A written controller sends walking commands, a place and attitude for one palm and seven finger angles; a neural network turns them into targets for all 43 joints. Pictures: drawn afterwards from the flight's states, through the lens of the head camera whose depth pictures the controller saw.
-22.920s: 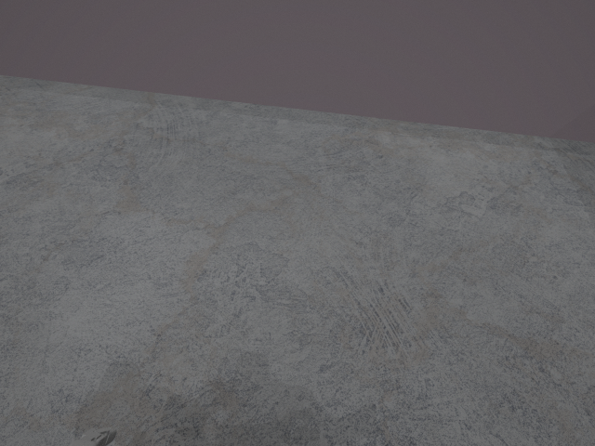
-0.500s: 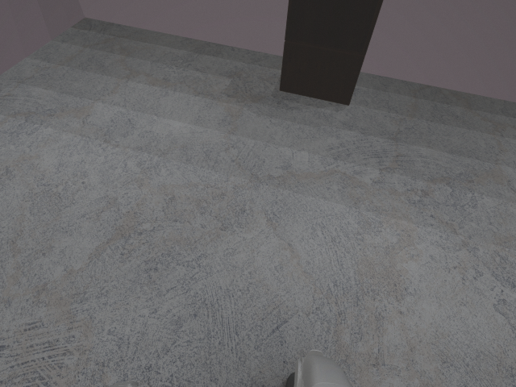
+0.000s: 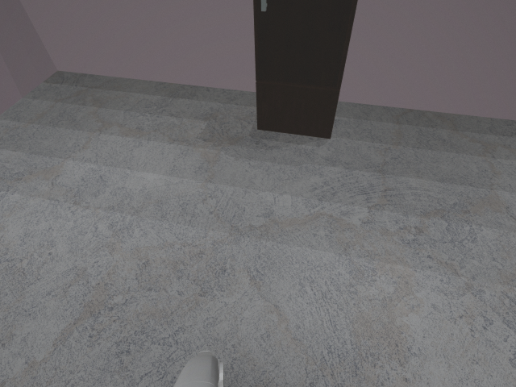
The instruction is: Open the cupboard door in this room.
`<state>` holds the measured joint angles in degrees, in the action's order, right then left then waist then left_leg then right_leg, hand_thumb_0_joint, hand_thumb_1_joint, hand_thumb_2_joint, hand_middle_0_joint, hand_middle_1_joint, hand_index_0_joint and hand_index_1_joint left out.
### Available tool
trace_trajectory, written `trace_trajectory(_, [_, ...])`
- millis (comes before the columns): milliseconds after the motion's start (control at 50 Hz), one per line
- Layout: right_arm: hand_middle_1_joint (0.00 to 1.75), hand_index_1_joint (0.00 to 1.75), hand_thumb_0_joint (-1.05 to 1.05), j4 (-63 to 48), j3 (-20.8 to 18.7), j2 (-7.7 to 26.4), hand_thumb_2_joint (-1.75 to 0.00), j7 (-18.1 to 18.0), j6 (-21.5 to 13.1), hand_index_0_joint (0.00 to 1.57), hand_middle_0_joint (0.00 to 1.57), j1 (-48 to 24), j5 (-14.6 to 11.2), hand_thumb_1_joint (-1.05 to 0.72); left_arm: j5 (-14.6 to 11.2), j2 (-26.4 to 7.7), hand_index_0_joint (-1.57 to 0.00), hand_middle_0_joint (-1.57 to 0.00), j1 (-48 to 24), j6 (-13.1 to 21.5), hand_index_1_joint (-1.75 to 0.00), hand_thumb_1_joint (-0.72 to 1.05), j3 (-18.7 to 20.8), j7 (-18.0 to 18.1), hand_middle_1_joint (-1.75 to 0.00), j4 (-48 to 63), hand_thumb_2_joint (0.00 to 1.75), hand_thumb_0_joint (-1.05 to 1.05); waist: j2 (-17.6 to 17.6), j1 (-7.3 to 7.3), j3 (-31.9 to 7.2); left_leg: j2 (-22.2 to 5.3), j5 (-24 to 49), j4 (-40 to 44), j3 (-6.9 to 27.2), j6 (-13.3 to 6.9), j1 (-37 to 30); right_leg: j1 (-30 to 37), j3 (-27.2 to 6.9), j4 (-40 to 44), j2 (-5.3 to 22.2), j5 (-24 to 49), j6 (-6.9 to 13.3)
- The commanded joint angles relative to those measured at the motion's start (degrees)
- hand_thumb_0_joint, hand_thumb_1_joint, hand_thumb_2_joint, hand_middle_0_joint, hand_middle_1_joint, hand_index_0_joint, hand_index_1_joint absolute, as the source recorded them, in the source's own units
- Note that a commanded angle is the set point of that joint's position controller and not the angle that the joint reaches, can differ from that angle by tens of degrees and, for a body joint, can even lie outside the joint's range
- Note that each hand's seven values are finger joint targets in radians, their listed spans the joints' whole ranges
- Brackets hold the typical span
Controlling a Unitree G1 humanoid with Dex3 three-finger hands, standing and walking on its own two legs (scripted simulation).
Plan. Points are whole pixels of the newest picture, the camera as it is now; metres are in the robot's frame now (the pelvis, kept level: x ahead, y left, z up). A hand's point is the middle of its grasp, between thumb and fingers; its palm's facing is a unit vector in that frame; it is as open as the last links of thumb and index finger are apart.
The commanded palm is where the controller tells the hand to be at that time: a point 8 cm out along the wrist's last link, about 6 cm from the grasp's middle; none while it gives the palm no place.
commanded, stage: turn or walk to find it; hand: left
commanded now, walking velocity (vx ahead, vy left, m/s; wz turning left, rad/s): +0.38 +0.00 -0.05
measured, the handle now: out of the picture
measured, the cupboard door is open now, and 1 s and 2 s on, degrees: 0 0 0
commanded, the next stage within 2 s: stand and wait in 0.70 s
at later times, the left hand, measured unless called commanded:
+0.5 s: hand (169, 304) +0.30 +0.22 -0.17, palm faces +0.00 -0.98 -0.18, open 7.4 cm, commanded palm none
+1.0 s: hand (217, 231) +0.48 +0.15 -0.17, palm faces -0.02 -0.97 -0.23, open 7.1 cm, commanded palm none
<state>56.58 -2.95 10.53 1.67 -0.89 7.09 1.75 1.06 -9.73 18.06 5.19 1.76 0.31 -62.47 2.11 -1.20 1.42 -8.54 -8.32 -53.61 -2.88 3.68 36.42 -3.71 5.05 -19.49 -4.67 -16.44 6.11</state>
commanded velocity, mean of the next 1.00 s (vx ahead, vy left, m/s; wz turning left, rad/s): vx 0.26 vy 0.00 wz -0.04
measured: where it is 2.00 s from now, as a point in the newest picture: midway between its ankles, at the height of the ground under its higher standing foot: (281, 319)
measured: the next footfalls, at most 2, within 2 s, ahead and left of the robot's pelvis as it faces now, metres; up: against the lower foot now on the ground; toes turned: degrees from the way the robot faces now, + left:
left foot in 0.20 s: +0.24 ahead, +0.14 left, +0.00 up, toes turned +8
right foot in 0.68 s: +0.46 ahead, -0.15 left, +0.00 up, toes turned -10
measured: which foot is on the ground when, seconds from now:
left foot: up 0.00-0.18, down 0.20-0.70, up 0.72-1.00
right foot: down 0.00-0.20, up 0.22-0.66, down 0.68-1.00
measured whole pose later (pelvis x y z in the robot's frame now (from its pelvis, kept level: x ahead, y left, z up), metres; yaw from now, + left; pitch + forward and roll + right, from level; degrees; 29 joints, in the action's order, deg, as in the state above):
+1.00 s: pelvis +0.43 -0.04 +0.00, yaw -3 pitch -1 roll +0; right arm 60.1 -2.8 11.1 -0.2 -0.8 9.7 1.0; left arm 1.1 -9.7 12.6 3.9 1.4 1.2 -61.9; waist 2.3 0.1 3.1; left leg -6.4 -14.8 -47.4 -4.5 3.3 28.6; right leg -8.4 10.4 -24.8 0.9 -15.4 2.4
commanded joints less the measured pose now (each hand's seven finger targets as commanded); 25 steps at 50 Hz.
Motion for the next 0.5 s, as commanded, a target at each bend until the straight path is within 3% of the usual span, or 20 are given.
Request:
trace_trajectory(0, [0.30,0.30,0.00,-5.17,-0.03,2.69,-0.90,0.30,-1.44,0.20,0.20,-6.85,-0.30,-0.90,-0.23,-7.16,-0.20,-0.20,6.97,0.78,-0.30,0.90,1.30,1.01,-0.30,0.16,0.90,0.00,-5.58,-2.08,4.43,0.54,-0.09,7.70,-1.12,-0.95,4.82,6.73,-11.99,5.98,18.43,30.93,4.02])
trace_trajectory(40, [0.30,0.30,0.00,-5.45,0.27,2.40,-0.90,0.32,-1.66,0.20,0.20,-9.04,-0.39,-0.90,-0.19,-7.09,-0.20,-0.20,9.17,0.44,-0.30,0.90,1.15,1.19,-0.30,-1.15,0.90,0.00,-6.90,-2.79,4.57,2.30,-1.36,10.62,-2.78,-1.85,3.99,10.31,-10.95,4.79,17.96,37.38,3.19])
trace_trajectory(80, [0.30,0.30,0.00,-5.45,0.37,2.71,-0.90,0.23,-2.02,0.20,0.20,-9.55,-0.43,-0.90,-0.06,-7.46,-0.20,-0.20,9.67,0.18,-0.30,0.90,1.21,1.42,-0.30,-1.76,0.90,0.00,-6.76,-2.37,4.23,3.57,-3.37,15.14,-4.26,-3.05,-0.36,11.41,-9.89,2.06,18.24,43.70,2.79])
trace_trajectory(120, [0.30,0.30,0.00,-3.53,0.23,3.29,-0.90,-0.43,-2.39,0.20,0.20,-4.16,-0.28,-0.90,-0.17,-8.19,-0.20,-0.20,8.99,0.17,-0.30,0.90,1.29,1.41,-0.30,-2.18,0.90,0.00,-6.83,0.52,0.67,7.32,-4.45,19.29,-7.33,-4.59,-10.48,10.70,-7.92,-5.39,17.02,55.60,1.68])
trace_trajectory(140, [0.30,0.30,0.00,-1.05,-0.21,4.41,-0.90,-1.03,-2.65,0.20,0.20,3.31,-0.12,-0.90,-0.33,-8.69,-0.20,-0.20,7.43,0.24,-0.30,0.90,1.41,1.40,-0.30,-2.12,0.90,0.00,-7.02,4.24,-2.50,8.29,-1.39,22.39,-7.34,-5.44,-19.97,7.60,-6.16,-12.94,15.93,56.96,0.24])
trace_trajectory(160, [0.30,0.30,0.00,1.51,-1.08,7.45,-0.90,-1.50,-2.89,0.20,0.20,12.28,0.17,-0.90,-0.62,-8.06,-0.20,-0.20,6.53,0.33,-0.30,0.90,1.37,1.23,-0.30,-1.65,0.90,0.00,-3.99,7.89,-7.13,4.80,4.91,24.77,-3.56,-7.03,-36.21,-2.77,-5.40,-24.47,14.13,47.34,-1.64])
trace_trajectory(180, [0.30,0.30,0.00,3.50,-2.63,13.39,-0.90,-2.12,-3.26,0.20,0.20,20.95,1.07,-0.90,-1.24,-5.08,-0.20,-0.20,8.57,0.37,-0.30,0.90,1.16,0.73,-0.30,-0.61,0.90,0.00,7.34,9.79,-14.93,-10.74,12.27,24.69,15.37,-13.32,-52.57,-18.61,-0.94,-41.11,7.28,20.02,-4.09])
trace_trajectory(200, [0.30,0.30,0.00,4.83,-2.77,15.10,-0.90,-2.02,-2.58,0.20,0.20,23.93,0.10,-0.90,-1.19,-3.64,-0.20,-0.20,6.57,0.98,-0.30,0.90,0.65,0.42,-0.30,0.94,0.90,0.00,11.19,8.82,-14.42,-19.60,19.12,30.48,25.61,-18.00,-53.22,-26.57,-2.77,-54.45,3.41,-14.40,-3.74])
trace_trajectory(220, [0.30,0.30,0.00,4.67,-2.46,13.21,-0.90,-2.41,-2.67,0.20,0.20,20.47,-0.65,-0.90,-0.99,-4.12,-0.20,-0.20,4.35,0.34,-0.30,0.90,0.79,0.76,-0.30,0.97,0.90,0.00,9.04,7.56,-12.47,-19.47,10.42,33.73,25.08,-17.59,-48.38,-30.70,-6.54,-58.76,6.17,-13.48,-3.86])
trace_trajectory(260, [0.30,0.30,0.00,2.70,-1.17,6.98,-0.90,-2.35,-3.23,0.20,0.20,13.78,-0.37,-0.90,-0.19,-3.83,-0.20,-0.20,-1.14,-0.48,-0.30,0.90,1.20,-0.47,-0.30,1.45,0.90,0.00,1.06,5.13,-0.33,-15.01,-0.01,38.72,17.88,-14.52,-33.02,-31.84,-6.49,-57.21,10.86,-6.21,-4.49])
trace_trajectory(280, [0.30,0.30,0.00,2.73,-0.71,5.62,-0.90,-2.45,-3.58,0.20,0.20,12.71,-0.18,-0.90,0.33,-2.01,-0.20,-0.20,-0.52,-1.27,-0.30,0.90,1.25,-0.79,-0.30,1.33,0.90,0.00,0.49,3.27,1.68,-12.67,0.19,40.14,13.63,-12.86,-28.38,-29.73,-6.17,-55.09,11.64,-4.36,-4.86])
trace_trajectory(320, [0.30,0.30,0.00,2.65,-0.41,4.34,-0.90,-2.44,-4.01,0.20,0.20,11.05,-0.55,-0.90,0.70,-0.13,-0.20,-0.20,2.84,-3.02,-0.30,0.90,1.22,-0.88,-0.30,0.86,0.90,0.00,2.40,0.45,2.37,-9.62,-0.61,42.25,6.33,-11.58,-22.55,-27.14,-4.88,-51.88,12.32,-0.86,-5.89])
trace_trajectory(360, [0.30,0.30,0.00,2.52,-0.60,3.77,-0.90,-2.42,-4.25,0.20,0.20,11.34,-0.57,-0.90,0.75,0.03,-0.20,-0.20,1.98,-3.85,-0.30,0.90,1.58,-1.07,-0.30,1.92,0.90,0.00,3.24,-0.28,3.85,-8.09,-1.33,44.31,4.00,-11.47,-19.24,-27.45,-4.27,-49.26,13.21,3.33,-6.71])
trace_trajectory(400, [0.30,0.30,0.00,2.65,-0.76,4.68,-0.90,-2.34,-4.49,0.20,0.20,12.14,-0.79,-0.90,0.70,-0.26,-0.20,-0.20,-0.16,-4.33,-0.30,0.90,1.76,-1.38,-0.30,3.41,0.90,0.00,3.39,-0.61,4.89,-7.68,-0.07,45.25,1.88,-11.98,-20.46,-30.17,-3.77,-45.77,14.01,6.61,-7.77])
trace_trajectory(480, [0.30,0.30,0.00,4.05,-1.27,5.54,-0.90,-2.37,-4.50,0.20,0.20,16.47,-0.62,-0.90,0.52,-1.34,-0.20,-0.20,-9.41,-4.10,-0.30,0.90,1.72,-1.90,-0.30,6.91,0.90,0.00,3.59,1.55,5.64,-7.27,5.07,44.41,0.06,-12.06,-26.53,-31.23,-1.39,-31.49,14.07,8.90,-8.53])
